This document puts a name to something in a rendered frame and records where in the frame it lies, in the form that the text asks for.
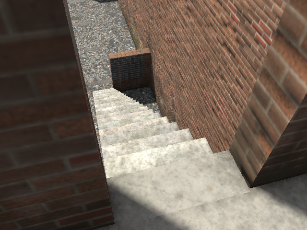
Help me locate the stairs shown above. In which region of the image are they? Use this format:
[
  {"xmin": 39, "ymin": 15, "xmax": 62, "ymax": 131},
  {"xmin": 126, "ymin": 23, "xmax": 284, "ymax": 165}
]
[{"xmin": 92, "ymin": 88, "xmax": 213, "ymax": 178}]

